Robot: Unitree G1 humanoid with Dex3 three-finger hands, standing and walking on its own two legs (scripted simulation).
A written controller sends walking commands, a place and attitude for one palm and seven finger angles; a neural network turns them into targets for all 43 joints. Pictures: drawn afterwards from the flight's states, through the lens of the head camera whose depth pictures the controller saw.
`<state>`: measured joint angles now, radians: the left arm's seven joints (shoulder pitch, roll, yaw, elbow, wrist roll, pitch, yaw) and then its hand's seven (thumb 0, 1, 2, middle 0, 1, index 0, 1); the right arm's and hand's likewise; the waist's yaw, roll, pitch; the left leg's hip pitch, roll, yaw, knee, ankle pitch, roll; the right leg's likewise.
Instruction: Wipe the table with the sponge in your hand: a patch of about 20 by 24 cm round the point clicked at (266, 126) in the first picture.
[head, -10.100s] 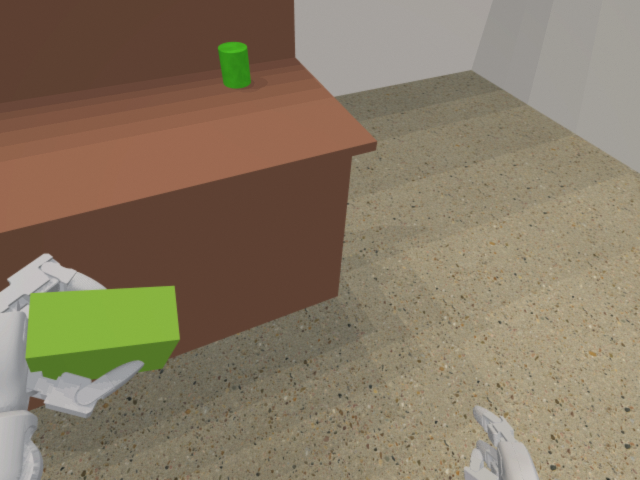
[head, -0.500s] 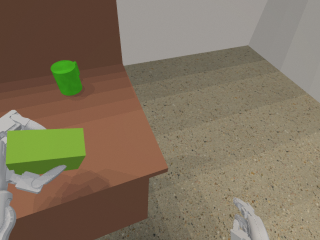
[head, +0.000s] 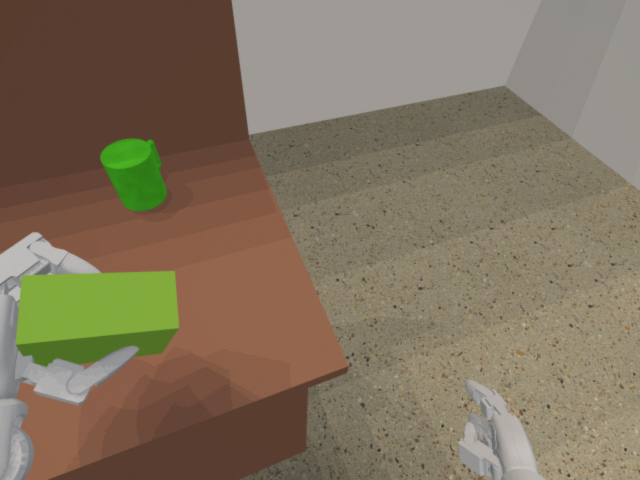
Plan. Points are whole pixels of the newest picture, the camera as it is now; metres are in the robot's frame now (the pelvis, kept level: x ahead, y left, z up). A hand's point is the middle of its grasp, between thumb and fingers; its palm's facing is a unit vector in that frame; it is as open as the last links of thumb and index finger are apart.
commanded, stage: come to a stop and stand still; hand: left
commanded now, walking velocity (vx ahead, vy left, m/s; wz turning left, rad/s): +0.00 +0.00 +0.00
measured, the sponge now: (125, 318) +0.23 +0.21 +0.14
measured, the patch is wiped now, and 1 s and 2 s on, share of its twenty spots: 0.00 0.00 0.00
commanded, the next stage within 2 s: look again from close up in 0.14 s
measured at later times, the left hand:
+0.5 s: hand (50, 323) +0.21 +0.26 +0.15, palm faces +0.35 -0.85 -0.39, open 9.8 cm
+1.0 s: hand (40, 335) +0.20 +0.26 +0.16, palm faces +0.32 -0.71 -0.63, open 9.8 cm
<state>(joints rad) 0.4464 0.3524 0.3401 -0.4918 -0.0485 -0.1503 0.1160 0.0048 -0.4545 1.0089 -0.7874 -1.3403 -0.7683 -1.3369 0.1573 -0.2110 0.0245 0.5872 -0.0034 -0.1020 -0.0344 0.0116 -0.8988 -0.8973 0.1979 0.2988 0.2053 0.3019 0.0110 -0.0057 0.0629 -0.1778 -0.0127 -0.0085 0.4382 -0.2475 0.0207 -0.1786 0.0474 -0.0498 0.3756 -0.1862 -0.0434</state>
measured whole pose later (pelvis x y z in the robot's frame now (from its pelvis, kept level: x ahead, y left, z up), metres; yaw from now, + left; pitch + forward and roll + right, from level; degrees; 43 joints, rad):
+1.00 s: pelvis -0.02 +0.01 -0.01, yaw +1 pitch -2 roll +0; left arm 0.35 0.52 0.30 -0.44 0.09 0.02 0.06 0.00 -0.45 1.01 -0.78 -1.34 -0.77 -1.34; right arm 0.15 -0.23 0.02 0.63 0.00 -0.06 -0.04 0.01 -0.90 -0.90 0.20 0.30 0.20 0.30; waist 0.06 0.02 0.01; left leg -0.22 -0.04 0.00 0.50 -0.25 0.03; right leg -0.25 0.03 -0.02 0.50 -0.23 -0.04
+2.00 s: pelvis +0.00 +0.00 +0.00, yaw +0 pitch -2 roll +0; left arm 0.21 0.65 0.13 -0.46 0.57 0.40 -0.05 0.01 -0.45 1.01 -0.78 -1.34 -0.76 -1.34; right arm 0.05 -0.27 0.04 0.60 0.05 0.05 -0.10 0.01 -0.90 -0.90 0.20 0.30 0.20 0.30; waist 0.10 0.11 0.00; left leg -0.17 -0.04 0.00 0.45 -0.25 0.03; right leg -0.20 0.04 -0.02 0.46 -0.23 -0.05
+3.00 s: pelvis -0.01 +0.01 +0.00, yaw +0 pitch -3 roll +1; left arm 0.11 0.62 0.01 -0.38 0.80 0.45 -0.12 0.01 -0.45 1.02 -0.78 -1.35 -0.76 -1.34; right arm -0.02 -0.27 0.05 0.64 0.05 0.07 -0.06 0.01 -0.90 -0.90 0.20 0.30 0.20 0.30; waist 0.13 0.13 0.02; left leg -0.13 -0.05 0.00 0.38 -0.21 0.04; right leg -0.18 0.02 -0.01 0.42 -0.20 -0.04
